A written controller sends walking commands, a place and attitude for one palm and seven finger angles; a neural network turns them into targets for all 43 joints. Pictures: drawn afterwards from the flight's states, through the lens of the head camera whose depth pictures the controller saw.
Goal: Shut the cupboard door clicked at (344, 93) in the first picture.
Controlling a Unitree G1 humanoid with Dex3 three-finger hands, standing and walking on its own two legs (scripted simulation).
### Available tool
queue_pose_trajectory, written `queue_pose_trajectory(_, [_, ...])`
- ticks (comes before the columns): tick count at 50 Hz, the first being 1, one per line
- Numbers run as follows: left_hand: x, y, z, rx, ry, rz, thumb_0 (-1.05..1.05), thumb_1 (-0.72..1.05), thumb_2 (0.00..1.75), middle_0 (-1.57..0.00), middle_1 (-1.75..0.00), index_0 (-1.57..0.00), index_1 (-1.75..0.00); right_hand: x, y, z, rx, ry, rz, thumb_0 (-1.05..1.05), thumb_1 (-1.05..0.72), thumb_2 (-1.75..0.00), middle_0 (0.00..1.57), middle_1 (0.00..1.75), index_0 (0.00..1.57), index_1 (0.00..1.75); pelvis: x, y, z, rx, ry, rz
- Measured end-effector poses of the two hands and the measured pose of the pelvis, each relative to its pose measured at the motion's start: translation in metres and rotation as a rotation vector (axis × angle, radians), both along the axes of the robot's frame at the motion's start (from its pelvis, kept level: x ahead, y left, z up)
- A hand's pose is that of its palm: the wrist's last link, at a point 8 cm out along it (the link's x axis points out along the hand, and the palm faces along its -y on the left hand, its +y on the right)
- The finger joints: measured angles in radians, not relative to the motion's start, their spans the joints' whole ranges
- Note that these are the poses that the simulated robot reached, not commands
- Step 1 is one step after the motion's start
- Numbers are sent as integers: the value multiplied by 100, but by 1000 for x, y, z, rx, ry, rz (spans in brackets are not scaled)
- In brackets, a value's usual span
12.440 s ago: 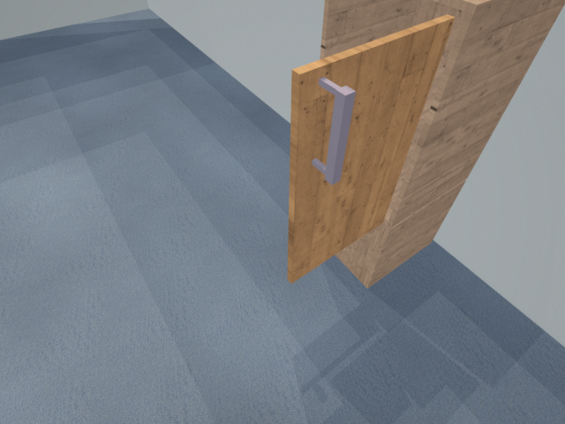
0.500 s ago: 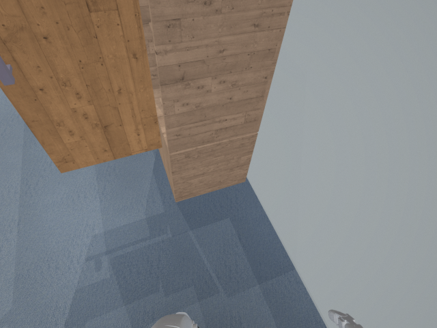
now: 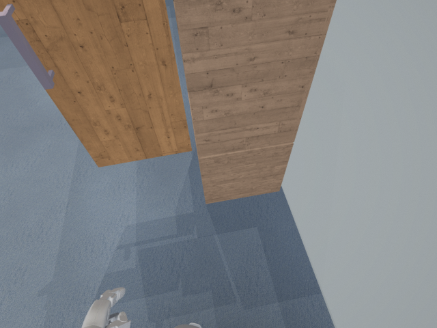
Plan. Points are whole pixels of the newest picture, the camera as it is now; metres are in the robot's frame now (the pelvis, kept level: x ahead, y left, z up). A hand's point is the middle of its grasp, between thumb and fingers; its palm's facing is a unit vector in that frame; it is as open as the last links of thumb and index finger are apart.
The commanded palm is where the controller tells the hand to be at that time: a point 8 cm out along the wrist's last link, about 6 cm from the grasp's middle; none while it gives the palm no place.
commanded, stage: turn to face it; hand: left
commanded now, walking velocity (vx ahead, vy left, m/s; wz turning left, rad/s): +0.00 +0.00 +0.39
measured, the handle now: (30, 49) +0.67 +0.43 +0.15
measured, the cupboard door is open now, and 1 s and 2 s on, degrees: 91 91 91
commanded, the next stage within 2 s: take the last steps up to it in 0.20 s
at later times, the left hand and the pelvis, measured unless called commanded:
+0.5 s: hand out of the picture -0.07 +0.19 -0.17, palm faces +0.31 -0.92 -0.23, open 7.4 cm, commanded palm none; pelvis +0.01 +0.01 +0.00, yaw +14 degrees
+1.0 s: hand (113, 293) +0.21 +0.24 -0.16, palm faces +0.18 -0.96 -0.20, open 7.4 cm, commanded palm none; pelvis +0.14 +0.05 +0.00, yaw +13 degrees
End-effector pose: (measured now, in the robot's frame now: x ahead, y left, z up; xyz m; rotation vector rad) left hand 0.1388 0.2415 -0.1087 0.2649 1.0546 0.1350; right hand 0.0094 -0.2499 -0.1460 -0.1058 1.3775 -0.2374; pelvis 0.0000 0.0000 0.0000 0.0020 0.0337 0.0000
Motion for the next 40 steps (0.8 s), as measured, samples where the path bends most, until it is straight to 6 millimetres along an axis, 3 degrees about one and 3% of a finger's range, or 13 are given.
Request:
queue_pose_trajectory(7, [-54, -23, 9, -2, 78, 107, 1, 90, 90, -20, -30, -20, -30, 39, -33, 6, 4, -15, 89, 1, -91, -90, 20, 30, 20, 30, 5, -22, 12, 35, -28, 91])
queue_pose_trajectory(13, [-107, -28, 6, -15, 151, 229, 0, 92, 90, -20, -30, -21, -30, 85, -34, 13, -4, -44, 201, 1, -91, -90, 20, 30, 20, 30, 8, -29, 16, 60, -31, 157])
queue_pose_trajectory(18, [-160, -22, -2, -31, 236, 324, 0, 92, 90, -20, -30, -20, -30, 132, -11, 16, -4, -105, 307, 1, -91, -90, 20, 29, 20, 29, 9, -22, 14, 55, -36, 198])
queue_pose_trajectory(23, [-214, -13, -17, -80, 331, 415, 0, 91, 90, -20, -30, -20, -30, 174, 33, 25, 0, -197, 414, 1, -91, -90, 20, 29, 20, 29, 10, -3, 8, 37, -37, 234])
queue_pose_trajectory(26, [-236, -4, -32, -116, 388, 452, 1, 91, 90, -20, -30, -20, -30, 189, 59, 26, -6, -262, 458, 1, -91, -90, 20, 30, 20, 30, 12, 12, -2, 27, -37, 249])
queue_pose_trajectory(28, [-238, 2, -35, -127, 414, 455, 1, 91, 90, -20, -30, -20, -30, 186, 71, 28, -5, -273, 465, 0, -91, -90, 20, 30, 20, 30, 14, 20, -1, 28, -46, 244])
queue_pose_trajectory(31, [-221, 13, -32, -140, 391, 443, 1, 91, 90, -20, -30, -20, -30, 169, 80, 29, -1, -239, 448, 0, -91, -90, 20, 30, 20, 30, 21, 31, 5, 20, -52, 248])
queue_pose_trajectory(40, [-110, 41, -20, -135, 205, 365, 1, 91, 90, -19, -30, -20, -30, 88, 71, 21, -2, 27, 331, 0, -92, -90, 21, 30, 20, 30, 58, 50, 13, 22, -50, 260])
